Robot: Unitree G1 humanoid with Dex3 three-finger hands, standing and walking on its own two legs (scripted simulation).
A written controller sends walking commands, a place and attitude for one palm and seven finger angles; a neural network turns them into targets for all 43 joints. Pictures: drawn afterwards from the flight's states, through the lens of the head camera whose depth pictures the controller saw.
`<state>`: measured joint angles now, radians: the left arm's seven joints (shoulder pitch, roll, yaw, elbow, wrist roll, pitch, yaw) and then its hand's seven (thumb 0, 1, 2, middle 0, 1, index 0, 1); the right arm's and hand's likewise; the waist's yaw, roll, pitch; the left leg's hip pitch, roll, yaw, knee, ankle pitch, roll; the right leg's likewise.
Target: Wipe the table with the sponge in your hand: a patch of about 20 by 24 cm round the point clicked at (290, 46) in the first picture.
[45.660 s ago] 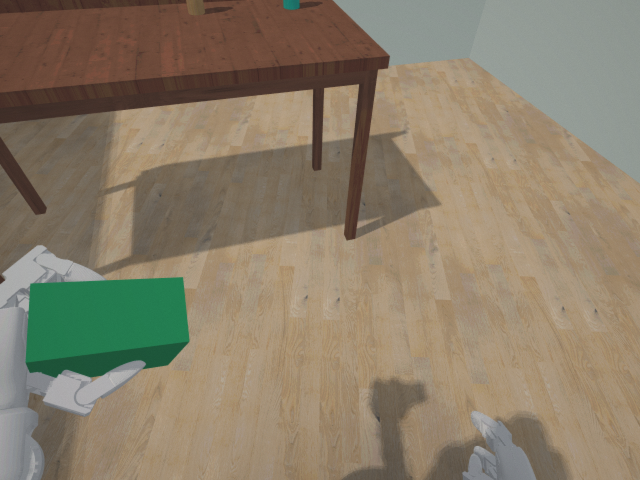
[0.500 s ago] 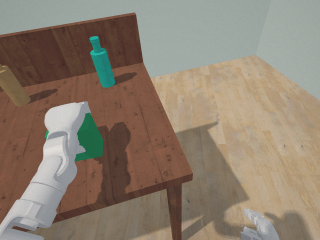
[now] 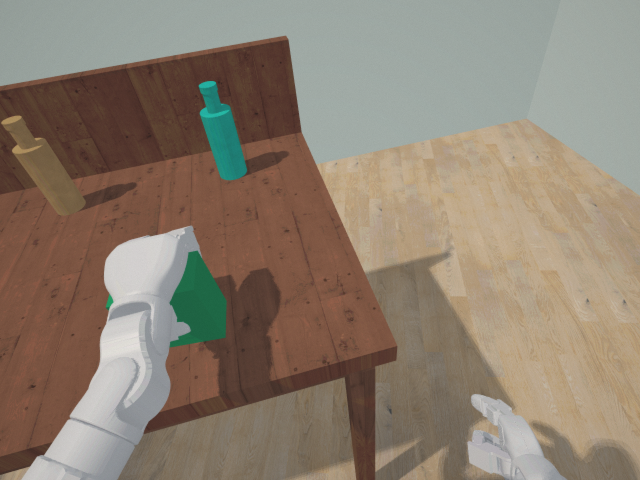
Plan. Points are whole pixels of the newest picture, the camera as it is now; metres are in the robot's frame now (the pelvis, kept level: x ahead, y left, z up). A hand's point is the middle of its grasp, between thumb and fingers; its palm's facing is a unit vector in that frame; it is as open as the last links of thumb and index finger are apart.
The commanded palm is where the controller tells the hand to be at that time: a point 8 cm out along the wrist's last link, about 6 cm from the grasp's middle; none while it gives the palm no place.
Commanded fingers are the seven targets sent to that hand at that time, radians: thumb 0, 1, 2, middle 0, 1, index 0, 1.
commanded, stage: wipe back along the middle lane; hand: left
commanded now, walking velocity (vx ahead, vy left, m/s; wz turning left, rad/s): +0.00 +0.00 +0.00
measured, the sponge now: (179, 311) +0.31 +0.23 +0.07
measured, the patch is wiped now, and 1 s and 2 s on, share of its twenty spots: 0.70 0.80 0.95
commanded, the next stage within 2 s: slide across to the third lane in 0.40 s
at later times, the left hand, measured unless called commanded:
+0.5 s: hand (173, 314) +0.27 +0.21 +0.12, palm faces +0.14 -0.11 -0.98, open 10.3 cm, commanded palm +0.22 +0.20 +0.15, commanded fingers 0.00 0.10 1.30 -1.20 -1.60 -1.20 -1.60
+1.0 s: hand (206, 312) +0.27 +0.17 +0.12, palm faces +0.09 -0.12 -0.99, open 10.3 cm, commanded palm +0.24 +0.15 +0.18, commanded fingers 0.00 0.10 1.30 -1.20 -1.60 -1.20 -1.60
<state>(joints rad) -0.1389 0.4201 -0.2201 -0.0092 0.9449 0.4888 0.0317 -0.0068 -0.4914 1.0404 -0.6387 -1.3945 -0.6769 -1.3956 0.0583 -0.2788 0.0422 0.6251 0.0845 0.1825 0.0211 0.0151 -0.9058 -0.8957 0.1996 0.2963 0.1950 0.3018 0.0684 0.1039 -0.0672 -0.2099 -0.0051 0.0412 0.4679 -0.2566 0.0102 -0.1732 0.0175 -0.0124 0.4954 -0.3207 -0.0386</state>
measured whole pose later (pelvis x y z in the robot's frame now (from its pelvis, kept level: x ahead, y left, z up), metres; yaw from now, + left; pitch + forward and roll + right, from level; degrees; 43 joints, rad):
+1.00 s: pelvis -0.02 -0.02 +0.00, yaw +0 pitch -4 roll +1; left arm -0.11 0.37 -0.36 -0.14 0.94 0.57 -0.02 -0.02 -0.52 1.04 -0.66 -1.36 -0.73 -1.33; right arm -0.01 -0.27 0.05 0.65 0.07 0.18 0.03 0.02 -0.91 -0.90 0.20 0.30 0.19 0.30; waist 0.10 0.12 -0.04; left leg -0.15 0.01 0.03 0.44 -0.23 -0.01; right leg -0.13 0.03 -0.02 0.50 -0.31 -0.06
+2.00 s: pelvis -0.02 -0.04 +0.00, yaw -1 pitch +0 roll +2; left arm -0.51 0.32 -0.30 0.44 0.93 0.53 0.01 -0.02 -0.54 1.05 -0.69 -1.34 -0.76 -1.30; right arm 0.08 -0.30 0.04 0.71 0.08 0.18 -0.04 0.01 -0.91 -0.90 0.20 0.30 0.19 0.30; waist 0.03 0.08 -0.08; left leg -0.23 0.03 0.03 0.45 -0.22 0.00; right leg -0.22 0.06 -0.02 0.52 -0.31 -0.09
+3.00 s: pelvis -0.01 -0.02 +0.00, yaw +0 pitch +6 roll +1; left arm -0.86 0.37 -0.21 0.94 0.97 0.36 0.06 0.00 -0.54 1.05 -0.70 -1.34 -0.76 -1.31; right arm 0.18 -0.28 0.02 0.75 0.07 0.19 -0.05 0.01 -0.91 -0.90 0.20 0.30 0.20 0.30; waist -0.05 0.05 -0.10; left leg -0.36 0.02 0.02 0.49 -0.23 -0.01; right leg -0.33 0.05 -0.02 0.53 -0.30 -0.07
